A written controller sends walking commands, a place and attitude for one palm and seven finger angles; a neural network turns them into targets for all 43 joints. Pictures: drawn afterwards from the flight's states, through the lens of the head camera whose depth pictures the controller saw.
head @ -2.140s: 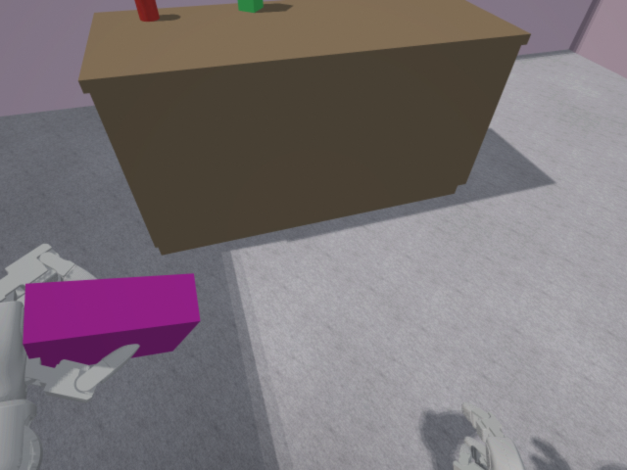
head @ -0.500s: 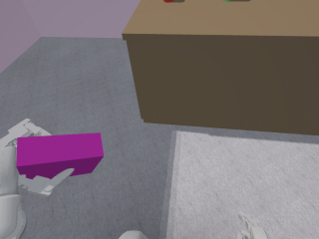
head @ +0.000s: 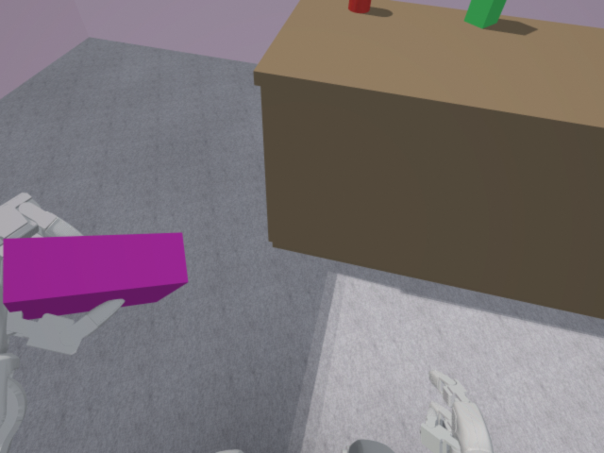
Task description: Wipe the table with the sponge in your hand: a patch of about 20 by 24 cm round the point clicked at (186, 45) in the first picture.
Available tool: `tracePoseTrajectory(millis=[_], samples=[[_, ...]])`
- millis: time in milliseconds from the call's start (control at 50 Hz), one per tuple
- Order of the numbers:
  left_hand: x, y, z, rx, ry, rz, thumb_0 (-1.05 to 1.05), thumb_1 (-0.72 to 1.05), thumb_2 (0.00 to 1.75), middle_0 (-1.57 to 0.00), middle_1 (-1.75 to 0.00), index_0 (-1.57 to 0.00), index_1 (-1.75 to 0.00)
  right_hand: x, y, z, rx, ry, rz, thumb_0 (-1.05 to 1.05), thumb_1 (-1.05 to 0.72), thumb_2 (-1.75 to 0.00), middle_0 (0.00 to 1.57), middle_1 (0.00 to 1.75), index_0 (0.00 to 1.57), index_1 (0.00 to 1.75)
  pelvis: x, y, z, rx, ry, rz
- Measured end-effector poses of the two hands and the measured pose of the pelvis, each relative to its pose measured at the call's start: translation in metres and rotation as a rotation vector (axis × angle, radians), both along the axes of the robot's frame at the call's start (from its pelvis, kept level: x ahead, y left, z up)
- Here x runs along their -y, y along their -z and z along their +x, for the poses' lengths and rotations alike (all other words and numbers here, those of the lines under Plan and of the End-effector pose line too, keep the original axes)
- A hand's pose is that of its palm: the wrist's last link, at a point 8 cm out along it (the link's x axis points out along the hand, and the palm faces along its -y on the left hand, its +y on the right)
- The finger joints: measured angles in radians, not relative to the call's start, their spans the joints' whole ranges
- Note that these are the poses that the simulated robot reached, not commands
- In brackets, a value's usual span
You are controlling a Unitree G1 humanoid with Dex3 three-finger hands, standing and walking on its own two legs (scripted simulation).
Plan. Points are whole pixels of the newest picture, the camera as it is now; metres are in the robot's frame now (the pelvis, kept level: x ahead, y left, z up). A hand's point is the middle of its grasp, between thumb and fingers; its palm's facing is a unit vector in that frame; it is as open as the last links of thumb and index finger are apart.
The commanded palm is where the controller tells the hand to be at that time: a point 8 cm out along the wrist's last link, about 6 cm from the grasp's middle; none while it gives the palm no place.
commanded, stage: walk to a spot facing it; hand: left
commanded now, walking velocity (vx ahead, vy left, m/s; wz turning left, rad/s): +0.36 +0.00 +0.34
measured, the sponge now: (123, 275) +0.26 +0.19 +0.16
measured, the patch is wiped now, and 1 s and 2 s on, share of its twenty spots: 0.00 0.00 0.00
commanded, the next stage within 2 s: none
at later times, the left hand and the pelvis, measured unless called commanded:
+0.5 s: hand (125, 218) +0.31 +0.20 +0.18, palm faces +0.51 -0.70 -0.49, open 9.2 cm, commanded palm +0.23 +0.24 +0.20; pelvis +0.14 -0.07 +0.02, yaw +14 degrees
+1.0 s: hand (110, 222) +0.28 +0.20 +0.21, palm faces +0.74 -0.43 -0.51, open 9.2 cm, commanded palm +0.23 +0.21 +0.20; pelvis +0.24 -0.11 +0.00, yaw +31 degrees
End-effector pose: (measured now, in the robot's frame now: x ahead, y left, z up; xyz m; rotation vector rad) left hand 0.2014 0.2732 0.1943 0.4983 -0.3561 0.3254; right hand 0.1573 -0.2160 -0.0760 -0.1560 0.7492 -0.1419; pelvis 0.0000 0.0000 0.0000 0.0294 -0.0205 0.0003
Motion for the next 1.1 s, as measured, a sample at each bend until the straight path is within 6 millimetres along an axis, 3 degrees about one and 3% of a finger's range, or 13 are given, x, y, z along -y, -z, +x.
tracePoseTrajectory(millis=[80, 180, 240, 320, 400, 480, 600, 660, 760, 840, 920, 1020, 1100], samples=[[0.010, -0.025, -0.001, 0.030, 0.003, 0.042, 0.00, -0.42, 1.04, -0.84, -1.38, -0.84, -1.38, -0.018, -0.006, 0.024, 0.004, -0.063, 0.058, 0.01, -0.90, -0.90, 0.21, 0.30, 0.20, 0.30, 0.009, -0.011, 0.020, -0.020, -0.024, -0.029], [0.020, -0.044, -0.004, 0.011, -0.085, 0.101, 0.00, -0.42, 1.04, -0.84, -1.38, -0.84, -1.38, -0.014, 0.001, 0.055, -0.028, -0.130, 0.091, 0.01, -0.90, -0.90, 0.21, 0.30, 0.21, 0.30, 0.027, -0.018, 0.053, -0.038, -0.063, -0.053], [0.023, -0.034, 0.004, -0.028, -0.186, 0.099, 0.00, -0.43, 1.04, -0.84, -1.38, -0.84, -1.38, 0.003, 0.014, 0.078, -0.050, -0.162, 0.088, 0.01, -0.90, -0.90, 0.21, 0.30, 0.21, 0.30, 0.043, -0.013, 0.075, -0.036, -0.095, -0.046], [0.031, -0.002, 0.024, -0.087, -0.284, -0.002, 0.00, -0.43, 1.04, -0.84, -1.38, -0.84, -1.38, 0.033, 0.033, 0.114, -0.096, -0.214, 0.028, 0.01, -0.90, -0.90, 0.21, 0.30, 0.21, 0.30, 0.060, -0.003, 0.096, -0.021, -0.174, -0.030], [0.043, 0.011, 0.042, -0.163, -0.292, -0.065, 0.00, -0.43, 1.04, -0.84, -1.38, -0.84, -1.38, 0.060, 0.020, 0.151, -0.116, -0.230, -0.052, 0.01, -0.90, -0.90, 0.21, 0.30, 0.21, 0.30, 0.066, -0.012, 0.116, -0.019, -0.211, -0.002], [0.047, -0.005, 0.057, -0.167, -0.255, 0.006, 0.00, -0.43, 1.04, -0.84, -1.38, -0.84, -1.38, 0.072, -0.002, 0.189, -0.086, -0.227, -0.113, 0.01, -0.90, -0.90, 0.20, 0.30, 0.20, 0.30, 0.070, -0.020, 0.136, -0.030, -0.244, 0.021], [0.028, -0.033, 0.072, -0.039, -0.263, 0.119, 0.00, -0.43, 1.04, -0.84, -1.38, -0.84, -1.38, 0.055, -0.016, 0.244, -0.017, -0.252, -0.159, 0.01, -0.90, -0.90, 0.20, 0.30, 0.20, 0.30, 0.056, -0.010, 0.168, -0.054, -0.286, 0.021], [0.012, -0.029, 0.078, 0.008, -0.276, 0.137, 0.00, -0.43, 1.04, -0.84, -1.38, -0.84, -1.38, 0.034, -0.009, 0.266, 0.039, -0.238, -0.125, 0.01, -0.90, -0.90, 0.20, 0.30, 0.20, 0.30, 0.046, 0.003, 0.180, -0.033, -0.301, -0.006], [-0.001, -0.017, 0.081, -0.043, -0.346, 0.080, 0.00, -0.43, 1.04, -0.84, -1.38, -0.84, -1.38, -0.009, -0.008, 0.275, -0.001, -0.354, -0.007, 0.01, -0.90, -0.90, 0.20, 0.30, 0.20, 0.30, 0.057, -0.006, 0.193, -0.014, -0.379, -0.034], [0.019, -0.021, 0.064, -0.073, -0.388, 0.045, 0.00, -0.43, 1.04, -0.84, -1.38, -0.84, -1.38, -0.027, -0.008, 0.279, -0.022, -0.459, 0.041, 0.01, -0.90, -0.90, 0.21, 0.30, 0.20, 0.30, 0.069, -0.012, 0.207, -0.018, -0.436, -0.052], [0.048, -0.034, 0.042, -0.085, -0.465, 0.070, 0.00, -0.43, 1.04, -0.84, -1.38, -0.84, -1.38, -0.032, 0.000, 0.292, -0.031, -0.556, 0.068, 0.01, -0.90, -0.90, 0.21, 0.30, 0.21, 0.30, 0.085, -0.012, 0.222, -0.021, -0.490, -0.055], [0.071, -0.031, 0.026, -0.084, -0.648, 0.074, 0.00, -0.43, 1.04, -0.84, -1.38, -0.84, -1.37, -0.021, 0.021, 0.321, -0.027, -0.648, 0.081, 0.01, -0.90, -0.90, 0.21, 0.30, 0.21, 0.30, 0.114, -0.003, 0.236, 0.001, -0.552, -0.043], [0.078, -0.013, 0.020, -0.109, -0.759, -0.056, 0.00, -0.43, 1.04, -0.84, -1.37, -0.84, -1.37, 0.000, 0.016, 0.344, -0.030, -0.675, 0.029, 0.01, -0.90, -0.90, 0.21, 0.30, 0.21, 0.30, 0.130, -0.013, 0.241, 0.000, -0.610, 0.014]])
